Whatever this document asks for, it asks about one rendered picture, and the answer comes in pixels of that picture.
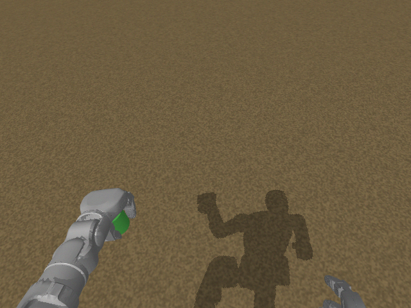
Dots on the tin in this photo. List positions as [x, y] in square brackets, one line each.
[121, 222]

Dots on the left robot arm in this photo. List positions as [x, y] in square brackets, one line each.
[67, 273]

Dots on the left robot hand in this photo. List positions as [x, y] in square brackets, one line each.
[110, 202]

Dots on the right robot hand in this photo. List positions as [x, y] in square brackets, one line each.
[342, 289]

